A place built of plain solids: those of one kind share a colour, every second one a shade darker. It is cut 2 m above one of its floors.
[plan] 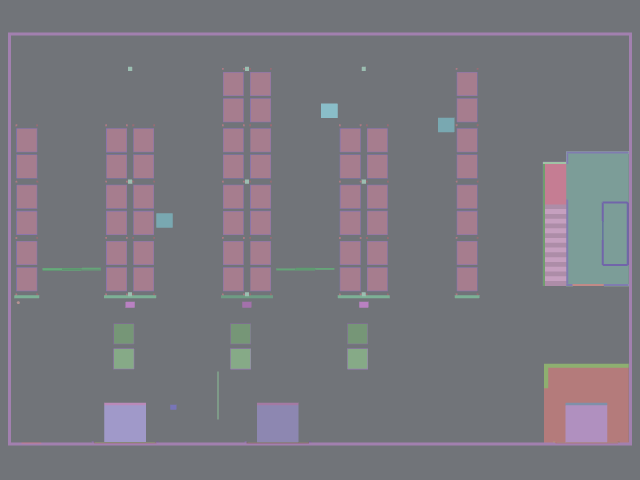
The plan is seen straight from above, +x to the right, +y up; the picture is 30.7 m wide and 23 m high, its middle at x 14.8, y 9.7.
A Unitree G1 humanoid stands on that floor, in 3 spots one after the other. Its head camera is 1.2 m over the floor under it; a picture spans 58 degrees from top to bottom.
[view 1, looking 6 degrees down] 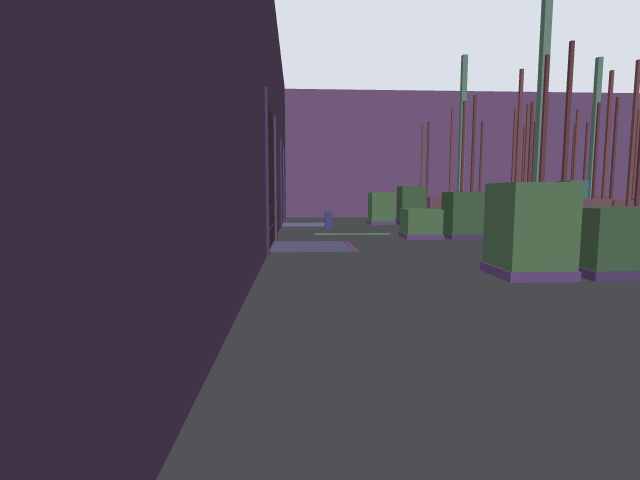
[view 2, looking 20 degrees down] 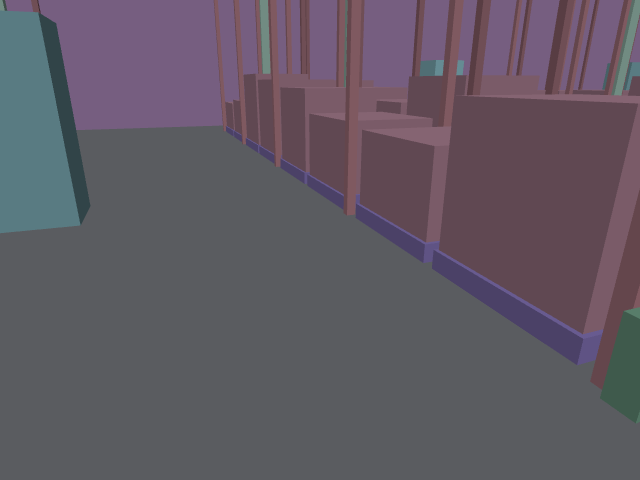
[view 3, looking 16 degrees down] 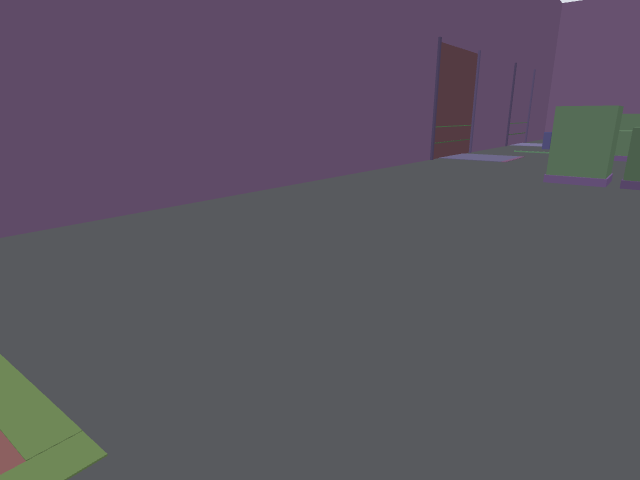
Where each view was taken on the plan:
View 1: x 22.77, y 0.60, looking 177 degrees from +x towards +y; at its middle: ground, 11.48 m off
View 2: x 8.50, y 6.10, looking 70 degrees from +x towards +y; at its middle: ground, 3.51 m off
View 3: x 26.09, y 5.20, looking -142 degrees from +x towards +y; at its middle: ground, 4.35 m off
